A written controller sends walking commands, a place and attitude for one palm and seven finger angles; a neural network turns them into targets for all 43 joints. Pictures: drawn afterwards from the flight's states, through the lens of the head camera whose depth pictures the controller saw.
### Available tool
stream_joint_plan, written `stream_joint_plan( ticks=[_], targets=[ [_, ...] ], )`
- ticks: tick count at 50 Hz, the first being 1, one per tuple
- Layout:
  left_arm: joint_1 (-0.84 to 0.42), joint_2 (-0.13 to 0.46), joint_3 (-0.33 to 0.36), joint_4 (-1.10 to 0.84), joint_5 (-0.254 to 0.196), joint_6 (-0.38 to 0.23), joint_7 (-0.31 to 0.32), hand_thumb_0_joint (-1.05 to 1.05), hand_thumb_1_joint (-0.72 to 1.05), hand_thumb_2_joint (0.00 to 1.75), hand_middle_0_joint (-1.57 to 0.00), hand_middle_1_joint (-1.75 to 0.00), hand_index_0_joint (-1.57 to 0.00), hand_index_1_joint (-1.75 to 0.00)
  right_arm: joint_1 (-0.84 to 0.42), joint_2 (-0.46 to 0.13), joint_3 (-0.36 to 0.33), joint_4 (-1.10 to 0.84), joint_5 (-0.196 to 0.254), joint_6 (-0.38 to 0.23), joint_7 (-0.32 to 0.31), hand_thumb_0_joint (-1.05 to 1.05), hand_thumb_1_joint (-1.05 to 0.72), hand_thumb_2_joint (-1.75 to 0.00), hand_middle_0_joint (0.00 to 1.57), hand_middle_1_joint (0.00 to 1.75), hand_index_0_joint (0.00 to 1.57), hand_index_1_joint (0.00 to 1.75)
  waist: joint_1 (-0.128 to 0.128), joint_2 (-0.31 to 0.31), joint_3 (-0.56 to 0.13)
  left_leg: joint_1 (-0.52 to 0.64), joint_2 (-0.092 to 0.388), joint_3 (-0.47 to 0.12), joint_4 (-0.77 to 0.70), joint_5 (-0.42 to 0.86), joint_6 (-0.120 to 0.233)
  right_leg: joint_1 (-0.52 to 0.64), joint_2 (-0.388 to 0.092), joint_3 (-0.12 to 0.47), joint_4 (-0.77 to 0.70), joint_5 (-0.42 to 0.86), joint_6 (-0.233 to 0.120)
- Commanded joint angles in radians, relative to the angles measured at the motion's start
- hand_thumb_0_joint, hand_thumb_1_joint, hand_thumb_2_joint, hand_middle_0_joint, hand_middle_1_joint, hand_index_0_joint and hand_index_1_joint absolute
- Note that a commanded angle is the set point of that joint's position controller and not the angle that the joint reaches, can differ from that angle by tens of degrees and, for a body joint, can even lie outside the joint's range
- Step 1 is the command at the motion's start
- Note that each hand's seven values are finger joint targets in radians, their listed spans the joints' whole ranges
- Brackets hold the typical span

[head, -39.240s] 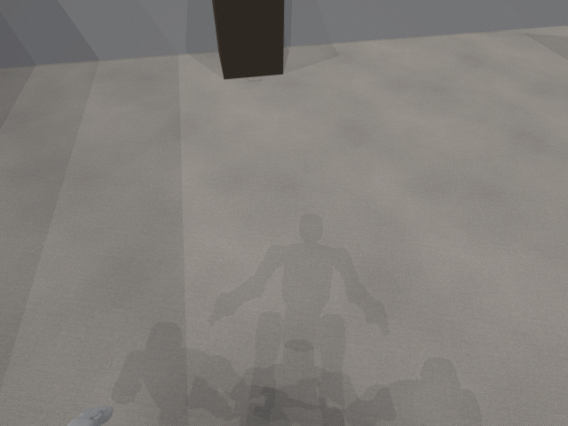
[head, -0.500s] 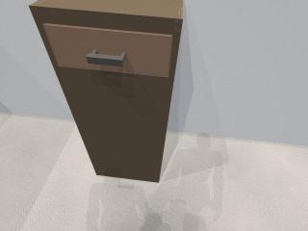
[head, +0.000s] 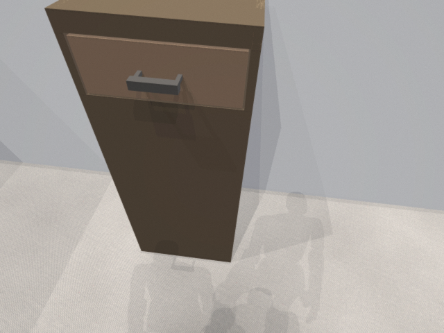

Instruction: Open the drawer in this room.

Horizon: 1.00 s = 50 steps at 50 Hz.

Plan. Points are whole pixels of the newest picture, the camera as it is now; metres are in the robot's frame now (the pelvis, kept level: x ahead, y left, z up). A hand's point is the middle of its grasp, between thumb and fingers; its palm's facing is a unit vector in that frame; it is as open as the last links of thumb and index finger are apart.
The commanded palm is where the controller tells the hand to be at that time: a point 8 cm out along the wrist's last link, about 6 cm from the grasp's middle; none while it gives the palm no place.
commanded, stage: look again from close up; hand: left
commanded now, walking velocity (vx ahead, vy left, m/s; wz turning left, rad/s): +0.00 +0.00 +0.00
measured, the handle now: (156, 80) +0.58 +0.19 +0.17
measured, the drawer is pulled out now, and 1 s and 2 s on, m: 0.00 0.00 0.00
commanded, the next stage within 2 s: raise the hand with hooked fingers in 0.10 s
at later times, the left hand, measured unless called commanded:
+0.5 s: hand (133, 282) +0.21 +0.17 -0.01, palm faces +0.05 -0.41 -0.91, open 7.9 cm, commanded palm +0.14 +0.20 +0.00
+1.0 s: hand (119, 232) +0.27 +0.20 +0.05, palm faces +0.07 -0.13 -0.99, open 10.9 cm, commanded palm +0.23 +0.20 +0.12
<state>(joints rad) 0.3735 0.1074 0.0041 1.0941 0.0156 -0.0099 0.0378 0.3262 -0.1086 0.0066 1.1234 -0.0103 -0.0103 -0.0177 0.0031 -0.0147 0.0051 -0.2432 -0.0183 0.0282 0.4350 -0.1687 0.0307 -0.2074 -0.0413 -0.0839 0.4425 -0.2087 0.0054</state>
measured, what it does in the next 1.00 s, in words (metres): shifts its weight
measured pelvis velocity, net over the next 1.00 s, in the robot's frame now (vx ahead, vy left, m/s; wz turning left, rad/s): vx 0.05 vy -0.02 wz -0.03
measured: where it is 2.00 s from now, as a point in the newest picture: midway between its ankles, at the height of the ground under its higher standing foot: outside the picture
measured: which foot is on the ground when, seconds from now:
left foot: down 0.00-1.00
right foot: down 0.00-1.00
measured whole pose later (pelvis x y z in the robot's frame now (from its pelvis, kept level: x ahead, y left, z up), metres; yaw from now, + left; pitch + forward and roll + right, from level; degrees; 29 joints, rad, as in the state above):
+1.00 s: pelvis +0.05 -0.02 -0.02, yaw -2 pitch +5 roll +1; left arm 0.39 0.42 -0.02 -0.29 0.93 0.02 0.21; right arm 0.09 -0.21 0.05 0.53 -0.04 0.14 0.03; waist 0.11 0.06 -0.06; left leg -0.37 0.00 0.03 0.64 -0.35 0.00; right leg -0.36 0.01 -0.01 0.68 -0.39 -0.03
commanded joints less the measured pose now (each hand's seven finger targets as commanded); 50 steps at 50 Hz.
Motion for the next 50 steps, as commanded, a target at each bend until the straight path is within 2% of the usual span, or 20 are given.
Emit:
stream_joint_plan(
  ticks=[1, 9, 10, 11, 12, 13, 14, 15, 17, 19, 21, 23, 25, 28, 31, 34, 38, 41, 47, 50],
  targets=[
    [0.086, 0.073, 0.011, -0.02, 0.003, -0.014, 0.002, 0.0, 0.9, 0.9, -0.2, -0.3, -0.2, -0.3, 0.063, -0.09, -0.016, -0.036, -0.005, -0.012, -0.008, 0.0, -0.9, -0.9, 0.2, 0.3, 0.2, 0.3, 0.005, 0.01, 0.097, -0.093, 0.1, -0.115, -0.136, -0.161, 0.0, -0.025, -0.068, 0.096, -0.105, -0.097, -0.039],
    [0.083, 0.075, 0.011, -0.026, 0.002, -0.017, 0.001, 0.0, 0.9, 0.9, -0.2, -0.3, -0.2, -0.3, 0.07, -0.083, -0.015, -0.035, -0.005, -0.013, -0.008, 0.0, -0.9, -0.9, 0.2, 0.3, 0.2, 0.3, 0.003, 0.002, 0.085, -0.078, 0.095, -0.104, -0.114, -0.116, -0.002, -0.026, -0.074, 0.099, -0.113, -0.095, -0.041],
    [0.115, 0.123, 0.001, 0.005, 0.016, -0.029, 0.035, 0.0, 0.9, 0.9, -0.2, -0.3, -0.2, -0.3, -0.082, -0.128, -0.016, -0.109, 0.0, -0.018, 0.001, 0.0, -0.9, -0.9, 0.2, 0.3, 0.2, 0.3, 0.053, 0.029, 0.149, -0.098, 0.085, -0.041, 0.09, -0.103, -0.041, -0.087, -0.108, 0.147, -0.129, 0.048, -0.043],
    [-0.636, 0.335, -0.118, -1.609, 0.053, -0.219, 0.033, 0.0, 0.88, 0.89, -0.2, -0.32, -0.2, -0.32, -0.069, -0.293, 0.004, -0.503, 0.067, -0.166, -0.06, 0.0, -0.9, -0.9, 0.2, 0.3, 0.2, 0.3, -0.103, 0.333, -0.394, 0.246, 0.024, 0.018, -0.061, -0.053, 0.006, 0.001, 0.021, 0.127, 0.012, -0.041, -0.053],
    [-0.267, 0.369, 0.005, -1.36, 0.079, -0.144, 0.143, 0.0, 0.85, 0.88, -0.2, -0.33, -0.2, -0.33, -0.164, -0.24, 0.014, -0.421, 0.069, -0.272, -0.107, 0.0, -0.9, -0.9, 0.2, 0.3, 0.2, 0.3, 0.007, 0.375, -0.355, 0.165, 0.053, -0.035, -0.083, -0.236, -0.015, -0.04, 0.036, 0.017, 0.117, -0.151, -0.066],
    [0.017, 0.221, -0.065, -1.228, 0.086, 0.004, 0.194, 0.0, 0.83, 0.87, -0.21, -0.34, -0.21, -0.34, -0.163, -0.184, -0.007, -0.426, 0.093, -0.315, -0.106, 0.0, -0.9, -0.9, 0.2, 0.3, 0.2, 0.3, 0.001, 0.26, -0.142, -0.024, 0.056, -0.079, -0.128, -0.378, -0.033, -0.116, 0.051, -0.012, 0.123, -0.203, -0.049],
    [0.091, 0.068, -0.188, -1.157, 0.118, 0.062, 0.207, 0.0, 0.81, 0.86, -0.21, -0.36, -0.21, -0.36, -0.118, -0.175, -0.01, -0.405, 0.112, -0.329, -0.109, 0.0, -0.9, -0.9, 0.2, 0.3, 0.2, 0.3, -0.021, 0.166, -0.059, -0.058, 0.035, -0.046, -0.083, -0.349, -0.016, -0.133, 0.048, -0.014, 0.109, -0.165, -0.038],
    [0.006, 0.081, -0.224, -1.325, 0.169, 0.052, 0.223, 0.0, 0.78, 0.85, -0.21, -0.37, -0.21, -0.37, -0.143, -0.211, -0.026, -0.477, 0.111, -0.36, -0.105, 0.0, -0.9, -0.9, 0.2, 0.3, 0.2, 0.3, -0.03, 0.138, 0.024, -0.093, 0.036, -0.073, -0.061, -0.357, -0.01, -0.188, 0.049, 0.007, 0.103, -0.188, -0.037],
    [0.069, 0.12, -0.257, -1.334, 0.358, 0.059, 0.275, 0.0, 0.74, 0.83, -0.21, -0.4, -0.21, -0.4, -0.156, -0.241, -0.025, -0.511, 0.058, -0.376, -0.094, 0.0, -0.9, -0.9, 0.2, 0.3, 0.2, 0.3, -0.041, -0.019, 0.02, -0.138, 0.024, -0.095, 0.006, -0.382, 0.001, -0.282, 0.053, 0.026, 0.111, -0.286, -0.038],
    [0.079, 0.173, -0.228, -1.287, 0.582, 0.054, 0.334, 0.0, 0.69, 0.81, -0.22, -0.43, -0.22, -0.43, -0.176, -0.259, -0.044, -0.591, 0.012, -0.348, -0.069, 0.0, -0.9, -0.9, 0.2, 0.3, 0.2, 0.3, -0.033, -0.081, 0.008, -0.195, -0.009, -0.099, 0.081, -0.361, -0.008, -0.363, 0.056, 0.062, 0.12, -0.375, -0.045],
    [0.3, 0.186, -0.173, -1.186, 0.757, 0.04, 0.378, 0.0, 0.64, 0.79, -0.22, -0.47, -0.22, -0.47, -0.246, -0.261, -0.069, -0.673, -0.034, -0.267, -0.031, 0.0, -0.9, -0.9, 0.2, 0.3, 0.2, 0.3, 0.047, -0.171, 0.006, -0.233, -0.033, -0.06, 0.133, -0.311, -0.014, -0.374, 0.061, 0.129, 0.079, -0.476, -0.059],
    [0.444, 0.216, -0.101, -1.141, 0.862, 0.012, 0.377, 0.0, 0.6, 0.77, -0.22, -0.5, -0.22, -0.5, -0.304, -0.252, -0.073, -0.721, -0.038, -0.151, 0.014, 0.0, -0.9, -0.9, 0.2, 0.3, 0.2, 0.3, 0.119, -0.223, 0.019, -0.273, -0.04, -0.034, 0.156, -0.224, -0.013, -0.312, 0.055, 0.202, 0.054, -0.401, -0.077],
    [0.389, 0.252, -0.059, -1.226, 0.934, -0.014, 0.37, 0.0, 0.55, 0.75, -0.22, -0.53, -0.22, -0.53, -0.35, -0.236, -0.061, -0.761, -0.038, -0.043, 0.046, 0.0, -0.9, -0.9, 0.2, 0.3, 0.2, 0.3, 0.138, -0.23, -0.024, -0.285, -0.034, -0.012, 0.159, -0.135, -0.013, -0.244, 0.05, 0.193, 0.121, -0.229, -0.084],
    [0.292, 0.353, 0.038, -1.358, 1.004, -0.035, 0.377, 0.0, 0.48, 0.72, -0.23, -0.57, -0.23, -0.57, -0.381, -0.214, -0.051, -0.791, -0.036, 0.044, 0.065, 0.0, -0.9, -0.9, 0.2, 0.3, 0.2, 0.3, 0.164, -0.116, -0.104, -0.25, -0.03, -0.002, 0.175, -0.037, -0.012, -0.19, 0.056, 0.206, 0.178, -0.063, -0.09],
    [0.171, 0.374, 0.044, -1.475, 1.041, -0.037, 0.401, 0.0, 0.41, 0.69, -0.24, -0.62, -0.24, -0.62, -0.364, -0.208, -0.052, -0.816, -0.052, 0.064, 0.073, 0.0, -0.9, -0.9, 0.2, 0.3, 0.2, 0.3, 0.138, 0.068, -0.226, -0.115, -0.026, -0.01, 0.233, 0.063, -0.011, -0.255, 0.073, 0.239, 0.215, 0.039, -0.099],
    [-0.022, 0.427, 0.068, -1.562, 1.046, -0.045, 0.407, 0.0, 0.34, 0.66, -0.24, -0.66, -0.24, -0.66, -0.367, -0.216, -0.051, -0.804, -0.073, 0.077, 0.064, 0.0, -0.9, -0.9, 0.2, 0.3, 0.2, 0.3, 0.082, 0.063, -0.243, -0.053, -0.033, -0.033, 0.293, 0.045, 0.001, -0.315, 0.06, 0.277, 0.178, 0.006, -0.084],
    [-0.114, 0.407, 0.031, -1.596, 0.967, -0.071, 0.341, 0.0, 0.25, 0.62, -0.25, -0.72, -0.25, -0.72, -0.368, -0.226, -0.048, -0.792, -0.076, 0.073, 0.048, 0.0, -0.9, -0.9, 0.2, 0.3, 0.2, 0.3, 0.036, 0.032, -0.246, -0.006, -0.034, -0.044, 0.312, 0.045, 0.02, -0.309, 0.053, 0.255, 0.149, 0.061, -0.063],
    [-0.079, 0.403, 0.019, -1.565, 0.932, -0.046, 0.281, 0.0, 0.18, 0.59, -0.25, -0.76, -0.25, -0.76, -0.362, -0.227, -0.041, -0.773, -0.066, 0.082, 0.04, 0.0, -0.9, -0.9, 0.2, 0.3, 0.2, 0.3, 0.049, 0.016, -0.237, -0.036, -0.022, -0.036, 0.26, 0.069, 0.019, -0.219, 0.05, 0.192, 0.151, 0.149, -0.048],
    [-0.004, 0.502, 0.111, -1.544, 0.921, 0.033, 0.199, 0.0, 0.04, 0.53, -0.26, -0.86, -0.26, -0.86, -0.375, -0.226, -0.012, -0.764, -0.033, 0.106, 0.032, 0.0, -0.9, -0.9, 0.2, 0.3, 0.2, 0.3, 0.108, -0.042, -0.234, -0.074, -0.01, -0.012, 0.156, 0.16, 0.003, -0.011, 0.035, 0.166, 0.13, 0.351, -0.029],
    [-0.049, 0.522, 0.123, -1.602, 0.912, 0.05, 0.176, 0.0, -0.03, 0.5, -0.27, -0.9, -0.27, -0.9, -0.383, -0.229, -0.01, -0.764, -0.023, 0.11, 0.031, 0.0, -0.9, -0.9, 0.2, 0.3, 0.2, 0.3, 0.111, 0.029, -0.26, -0.026, -0.003, -0.009, 0.129, 0.227, 0.001, 0.039, 0.028, 0.147, 0.118, 0.393, -0.028]
  ],
)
